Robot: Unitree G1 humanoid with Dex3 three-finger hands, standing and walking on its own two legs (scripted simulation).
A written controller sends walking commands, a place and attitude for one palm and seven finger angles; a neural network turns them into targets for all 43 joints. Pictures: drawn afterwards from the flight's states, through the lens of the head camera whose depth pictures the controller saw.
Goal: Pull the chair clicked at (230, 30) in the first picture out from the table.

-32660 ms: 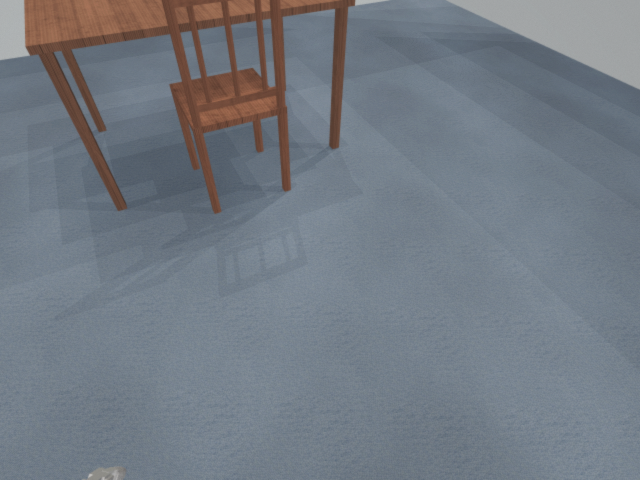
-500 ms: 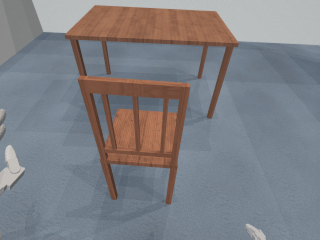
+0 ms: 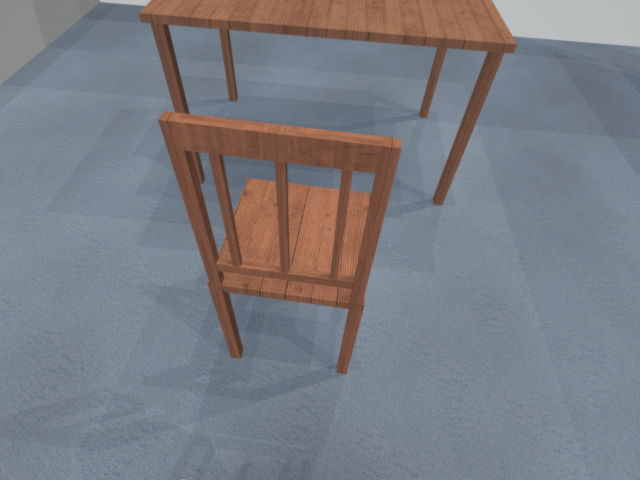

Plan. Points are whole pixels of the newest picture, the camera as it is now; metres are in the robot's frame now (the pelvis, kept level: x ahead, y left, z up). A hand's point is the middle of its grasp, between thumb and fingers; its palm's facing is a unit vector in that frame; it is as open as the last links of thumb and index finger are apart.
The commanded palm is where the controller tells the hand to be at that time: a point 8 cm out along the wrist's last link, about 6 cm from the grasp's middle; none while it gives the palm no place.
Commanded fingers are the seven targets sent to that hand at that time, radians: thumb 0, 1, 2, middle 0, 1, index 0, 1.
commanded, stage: let the arm hang, fingers relaxed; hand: left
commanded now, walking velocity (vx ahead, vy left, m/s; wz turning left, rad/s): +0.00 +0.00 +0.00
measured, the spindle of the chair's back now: (283, 222) +0.57 +0.10 -0.08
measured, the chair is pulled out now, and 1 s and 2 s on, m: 0.61 0.61 0.61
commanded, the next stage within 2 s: look to check the result in 0.78 s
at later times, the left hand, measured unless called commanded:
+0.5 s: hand out of the picture +0.01 +0.16 -0.16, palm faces -0.03 -0.98 -0.21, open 7.4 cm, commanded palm none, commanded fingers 0.00 0.90 0.90 -0.20 -0.30 -0.20 -0.30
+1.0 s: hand out of the picture +0.01 +0.15 -0.17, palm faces -0.02 -0.98 -0.19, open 7.4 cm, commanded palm none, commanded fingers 0.00 0.90 0.90 -0.20 -0.30 -0.20 -0.30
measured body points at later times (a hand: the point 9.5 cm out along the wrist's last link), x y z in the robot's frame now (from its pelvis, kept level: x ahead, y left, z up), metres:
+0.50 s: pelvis +0.00 -0.02 +0.01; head +0.02 -0.03 +0.46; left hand +0.01 +0.21 -0.14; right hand -0.02 -0.23 -0.16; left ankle +0.03 +0.11 -0.73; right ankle +0.01 -0.10 -0.73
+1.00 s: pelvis +0.01 -0.02 +0.01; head +0.02 -0.03 +0.46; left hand +0.01 +0.20 -0.15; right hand -0.03 -0.23 -0.16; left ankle +0.03 +0.11 -0.73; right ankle +0.01 -0.10 -0.73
